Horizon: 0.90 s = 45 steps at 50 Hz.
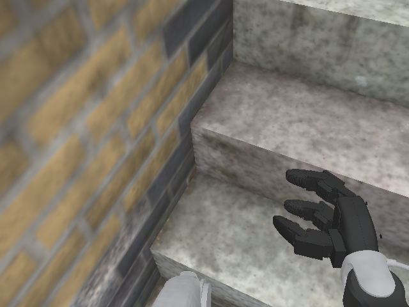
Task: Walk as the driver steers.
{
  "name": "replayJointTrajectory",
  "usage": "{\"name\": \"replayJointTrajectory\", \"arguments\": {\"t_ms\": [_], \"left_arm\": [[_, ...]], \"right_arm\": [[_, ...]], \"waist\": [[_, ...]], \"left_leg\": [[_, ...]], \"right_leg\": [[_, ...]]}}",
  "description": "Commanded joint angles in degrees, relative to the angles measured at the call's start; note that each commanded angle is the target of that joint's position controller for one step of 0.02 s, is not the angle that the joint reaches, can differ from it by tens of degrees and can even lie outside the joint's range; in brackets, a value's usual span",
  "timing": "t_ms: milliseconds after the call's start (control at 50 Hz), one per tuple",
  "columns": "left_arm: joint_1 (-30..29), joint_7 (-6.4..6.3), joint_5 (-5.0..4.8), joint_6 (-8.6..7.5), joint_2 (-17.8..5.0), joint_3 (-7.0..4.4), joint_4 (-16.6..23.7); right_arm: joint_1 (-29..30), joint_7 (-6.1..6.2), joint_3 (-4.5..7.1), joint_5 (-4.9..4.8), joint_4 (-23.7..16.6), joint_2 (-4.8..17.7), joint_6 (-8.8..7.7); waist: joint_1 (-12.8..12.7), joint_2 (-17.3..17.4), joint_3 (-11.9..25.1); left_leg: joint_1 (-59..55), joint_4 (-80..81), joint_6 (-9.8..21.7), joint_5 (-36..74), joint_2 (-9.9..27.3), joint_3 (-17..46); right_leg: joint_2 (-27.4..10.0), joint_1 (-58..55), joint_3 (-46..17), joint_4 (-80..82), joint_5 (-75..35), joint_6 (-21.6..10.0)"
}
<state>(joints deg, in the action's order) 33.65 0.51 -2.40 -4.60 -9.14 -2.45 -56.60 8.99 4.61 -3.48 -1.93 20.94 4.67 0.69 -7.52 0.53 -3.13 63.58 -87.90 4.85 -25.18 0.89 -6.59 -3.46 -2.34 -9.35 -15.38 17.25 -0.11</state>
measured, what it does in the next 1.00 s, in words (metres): climbs: left foot 0.20 m higher, then right foot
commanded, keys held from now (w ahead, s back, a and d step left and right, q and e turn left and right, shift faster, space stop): shift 0.40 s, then w+shift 0.60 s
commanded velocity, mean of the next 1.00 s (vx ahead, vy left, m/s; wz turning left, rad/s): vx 0.11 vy -0.18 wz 0.00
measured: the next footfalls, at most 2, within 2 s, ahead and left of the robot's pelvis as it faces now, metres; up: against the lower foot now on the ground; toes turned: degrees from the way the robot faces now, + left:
left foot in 0.02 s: +0.17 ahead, +0.13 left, +0.20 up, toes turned +2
right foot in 0.58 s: +0.13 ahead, -0.11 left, +0.20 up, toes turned +1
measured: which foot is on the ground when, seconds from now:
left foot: up 0.00-0.00, down 0.02-0.60, up 0.62-1.00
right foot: down 0.00-0.02, up 0.04-0.56, down 0.58-1.00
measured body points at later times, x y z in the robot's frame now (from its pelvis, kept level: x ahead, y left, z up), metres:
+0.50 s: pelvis +0.06 +0.02 +0.13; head +0.08 +0.01 +0.58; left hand +0.26 +0.23 +0.04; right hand +0.17 -0.21 +0.01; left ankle +0.13 +0.13 -0.55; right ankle +0.10 -0.09 -0.55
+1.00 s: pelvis +0.04 -0.10 +0.14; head +0.07 -0.08 +0.59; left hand +0.13 +0.13 +0.03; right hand +0.29 -0.29 +0.06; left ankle -0.05 +0.01 -0.40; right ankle +0.09 -0.11 -0.55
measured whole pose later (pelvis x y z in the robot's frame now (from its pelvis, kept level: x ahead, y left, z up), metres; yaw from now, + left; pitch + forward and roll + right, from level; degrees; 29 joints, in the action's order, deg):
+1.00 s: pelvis +0.04 -0.10 +0.14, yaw +0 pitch +0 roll +1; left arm 15.8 0.7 3.1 -0.2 -8.8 0.0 -31.4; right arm -4.8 6.1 1.7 -0.9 34.7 10.5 2.3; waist -12.1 -3.3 -4.3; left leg 32.4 -93.4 -2.4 -16.0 -7.5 1.4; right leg 7.7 27.1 5.2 -48.0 21.2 -11.3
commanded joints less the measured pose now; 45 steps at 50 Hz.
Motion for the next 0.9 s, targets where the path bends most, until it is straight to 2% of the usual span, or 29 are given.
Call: {"name": "replayJointTrajectory", "arguments": {"t_ms": [20, 40, 60, 80, 100, 140, 180, 240, 260, 280, 300, 340, 360, 400, 420, 440, 500, 560, 580, 600, 620, 640, 680, 700, 820, 840, 860, 880, 900], "left_arm": [[3.5, -0.52, -0.66, 0.37, -24.1, -4.64, 2.4], [-0.4, 0.47, -0.52, 1.22, -21.5, -4.53, 5.6], [-2.4, 1.58, 1.22, 1.22, -18.2, -4.06, 6.6], [0.0, 2.25, 2.59, 0.65, -10.4, -3.65, 5.3], [-6.6, 2.53, 3.68, 1.35, -7.0, -3.01, 6.5], [-10.3, 1.08, 7.44, 2.95, -1.0, -1.15, 8.1], [-12.6, -2.54, 7.83, 6.57, -3.4, -0.79, 13.0], [-11.9, -3.54, 6.33, 9.83, -3.7, 0.29, 16.4], [-12.8, 0.04, -3.91, 10.24, -11.2, 1.18, 20.0], [-17.4, 1.17, -0.45, 11.75, -10.5, 2.00, 24.0], [-18.8, 2.17, 3.14, 12.29, -6.7, 3.92, 26.4], [-20.8, 2.75, 3.38, 13.13, -7.6, 4.23, 28.2], [-24.4, 2.89, 2.92, 12.26, -7.3, 4.30, 29.2], [-16.8, 3.49, 3.23, 8.17, -6.8, 2.80, 24.6], [-18.0, -2.49, 2.95, 9.27, -6.4, 0.63, 23.8], [-21.4, -4.10, 3.48, 10.11, -8.7, 0.20, 23.3], [-25.6, -2.73, 5.95, 10.35, -7.7, -1.15, 26.4], [-16.8, -0.43, 6.18, 9.82, -4.6, -1.08, 26.0], [-14.6, 4.18, 6.17, 9.54, -6.2, -0.12, 28.3], [-8.9, 5.57, 7.16, 8.79, -5.6, -0.29, 24.2], [-17.0, 5.51, 6.91, 7.35, -7.8, 0.38, 27.5], [-23.6, 5.02, 5.58, 7.66, -3.8, 1.61, 29.8], [-25.7, 4.82, 4.72, 7.11, 0.9, 4.01, 33.3], [-24.9, 4.94, 3.50, 7.12, 0.7, 3.73, 32.3], [-20.8, 2.28, 4.49, 5.54, -3.7, 3.09, 30.8], [-15.6, -1.09, 6.11, 4.21, -9.6, -1.19, 29.7], [-18.5, 1.55, 4.76, 4.64, -4.1, 2.48, 29.9], [-14.6, -1.02, 5.59, 3.96, -8.5, -1.29, 29.3], [-14.9, -1.35, 5.61, 3.93, -7.6, -1.32, 29.5]], "right_arm": [[-17.9, 1.40, 4.65, -2.55, 0.4, 8.5, -1.94], [-24.4, 1.73, 6.51, 0.43, 4.2, 13.4, -3.10], [-30.4, 1.81, 8.73, 5.93, 7.8, 21.3, -1.85], [-31.5, 1.43, 6.94, 3.17, 11.6, 15.6, -0.83], [-26.4, 1.88, 5.59, 2.86, 12.8, 11.4, -0.38], [-15.8, 1.85, 2.97, 1.96, 16.0, 4.8, -1.74], [-19.6, 3.43, 3.78, 3.40, 16.7, 8.2, -3.23], [-15.0, 3.78, 2.97, 2.43, 16.2, 7.9, -4.21], [-7.3, -3.75, -1.59, 5.27, 10.7, 1.5, -4.98], [-9.6, -6.30, -2.42, 5.49, 11.9, 1.3, -4.89], [-8.1, -6.45, -3.07, 3.61, 12.0, 3.0, -4.27], [-23.0, -7.68, 1.36, 0.31, 16.7, 11.0, -5.08], [-25.4, -8.84, 2.04, -0.13, 17.4, 12.4, -4.60], [-16.3, -11.29, 3.59, -0.80, 16.6, 14.4, -6.97], [-20.5, -0.10, 6.30, 4.20, 15.1, 17.3, -5.08], [-27.5, 4.24, 7.03, 4.60, 18.2, 19.2, -3.61], [-31.7, 7.07, 8.78, 3.52, 18.9, 19.6, -0.28], [-26.5, 7.17, 9.33, 2.72, 19.3, 18.2, 1.10], [-23.3, 5.89, 7.34, -4.95, 18.1, 14.5, 0.63], [-20.6, 5.34, 8.06, -5.47, 19.1, 15.0, 0.33], [-20.0, 4.86, 7.74, -4.02, 17.7, 12.1, 0.79], [-19.9, 4.87, 7.45, -2.73, 17.2, 11.0, 1.20], [-20.1, 3.69, 5.64, -2.59, 16.7, 7.6, 1.53], [-17.8, 2.64, 5.49, -2.53, 14.7, 6.9, 0.54], [-16.7, 1.76, 5.32, -2.18, 11.7, 10.8, -2.53], [-23.5, 2.45, 7.96, 5.96, 14.7, 12.7, 1.13], [-15.7, 2.34, 6.09, -1.39, 10.9, 13.2, -1.09], [-21.0, 2.60, 8.29, 5.43, 13.2, 13.1, 1.95], [-20.6, 2.56, 8.61, 5.53, 13.4, 14.3, 3.16]], "waist": [[13.1, -18.5, 21.3], [14.3, 0.9, 24.9], [16.4, 21.4, 31.7], [10.5, 16.4, 32.7], [9.4, 12.2, 20.8], [2.8, 3.3, 1.5], [4.1, 0.4, 0.9], [0.1, 3.4, 0.7], [5.0, 15.9, 14.3], [5.7, 6.3, 12.0], [3.3, 3.3, 14.4], [9.4, 2.5, 12.2], [11.8, 5.0, 10.9], [6.4, 5.9, 12.9], [9.8, 9.9, 2.3], [13.5, 8.4, 3.3], [14.2, 8.0, 2.5], [7.4, 6.6, 4.9], [1.1, 5.4, 4.7], [-3.9, 1.4, 1.0], [-1.7, -17.3, 2.1], [0.3, -16.3, 4.4], [-0.2, -9.1, 9.1], [0.3, -5.8, 8.5], [-0.6, -4.2, 6.9], [0.4, -3.9, 3.5], [-2.4, -6.1, 5.5], [-0.7, -4.8, 2.6], [-2.0, -6.2, 2.8]], "left_leg": [[-55.8, 27.9, 0.8, -8.1, -4.2, 1.5], [-62.1, 43.5, 6.8, -2.1, 7.6, 26.4], [-69.5, 60.0, 11.3, 29.2, 19.7, 53.6], [-56.5, 54.9, 9.5, 13.5, 15.9, 46.5], [-44.5, 48.9, 6.4, -4.9, 8.2, 32.4], [-26.1, 39.5, 6.4, -1.5, 6.3, 22.7], [-23.8, 46.2, 5.6, 2.4, 8.8, 26.7], [-19.1, 46.6, 4.5, 1.0, 7.6, 23.7], [-19.4, 39.2, 2.2, 8.2, -0.8, 11.8], [-21.4, 40.7, 3.8, 12.6, 1.8, 16.8], [-20.5, 40.8, 5.7, 19.1, 3.9, 22.0], [-32.1, 53.6, 7.0, -1.4, 9.8, 30.4], [-26.3, 56.9, 4.6, -11.4, 9.0, 33.1], [-19.9, 57.8, 0.5, -0.2, 9.2, 26.5], [-33.5, 65.9, 4.5, 13.6, 15.0, 30.4], [-37.3, 66.6, 4.2, 12.3, 16.5, 34.0], [-40.7, 63.1, 3.4, 5.4, 17.4, 34.2], [-34.0, 61.6, 2.6, 6.4, 15.4, 24.7], [-32.5, 64.0, -0.6, 9.9, 7.7, 19.0], [-30.2, 50.6, -3.1, -0.3, 1.1, 12.1], [-23.8, 31.8, -8.0, -2.5, -7.9, 3.9], [-16.6, 9.8, -7.4, -8.4, -8.7, 8.2], [-20.4, -1.6, -7.9, -5.8, -10.3, 10.4], [-22.8, -3.8, -8.9, -1.2, -10.1, 10.8], [-17.5, -6.3, -9.4, 10.0, -8.1, 4.5], [-18.2, -2.1, -7.0, 12.8, -4.9, 7.2], [-19.8, -3.9, -9.1, 9.4, -7.7, 4.6], [-18.7, -3.0, -6.8, 11.8, -5.5, 7.5], [-21.4, -3.8, -6.4, 11.0, -6.0, 7.6]], "right_leg": [[-7.7, 9.4, -0.4, -12.2, -99.0, -8.4], [2.0, 20.0, -0.6, -30.3, -77.7, -4.5], [14.2, 30.2, -4.3, -56.5, -3.7, -2.1], [13.0, 24.7, -8.7, -71.4, -1.4, 0.3], [12.8, 28.3, -4.8, -76.5, -3.7, 1.6], [11.5, 36.2, -4.7, -80.4, -8.8, 1.4], [14.9, 39.3, 2.8, -92.8, -5.0, 4.6], [12.2, 39.1, 0.2, -92.0, -8.3, 5.3], [11.1, 52.1, -8.9, -89.2, -10.7, -1.0], [8.0, 54.5, -5.9, -83.2, -7.2, -0.6], [5.7, 53.7, -2.6, -80.3, -8.8, 2.2], [4.4, 57.2, 4.4, -56.2, 20.9, 6.0], [3.6, 51.0, 6.5, -55.3, 15.2, 6.5], [1.4, 30.3, 9.6, -56.1, 6.2, 6.7], [3.3, 34.1, 15.0, -41.2, 6.3, 1.4], [4.6, 32.8, 14.3, -39.7, 8.7, 1.0], [4.1, 32.8, 9.4, -35.9, 6.3, -1.0], [3.2, 22.1, 8.6, -33.0, 7.5, -4.0], [6.6, 13.8, 11.1, -9.2, 0.8, -6.9], [7.1, 8.4, 13.3, 0.6, -2.7, -10.3], [-3.8, 9.5, -8.7, -2.9, -4.5, -16.5], [-6.9, 10.3, -12.4, -10.3, -11.0, -21.4], [-3.4, 15.8, 0.7, -18.5, -3.8, -15.6], [-4.9, 20.8, -3.0, -17.9, -2.0, -14.2], [-7.8, 12.7, -20.8, -18.4, -2.1, -22.9], [-5.8, 13.3, -15.5, -12.3, 2.9, -18.8], [-7.3, 14.4, -24.7, -18.4, -2.6, -23.9], [-5.6, 13.4, -17.0, -11.8, 2.5, -19.4], [-5.7, 14.7, -18.6, -12.0, 2.9, -20.0]]}}
Over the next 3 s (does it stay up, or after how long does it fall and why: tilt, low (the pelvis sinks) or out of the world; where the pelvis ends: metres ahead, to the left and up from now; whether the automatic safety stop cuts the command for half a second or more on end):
stays up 0.08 -0.39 -0.12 its command is cut before an obstacle after 0.4 s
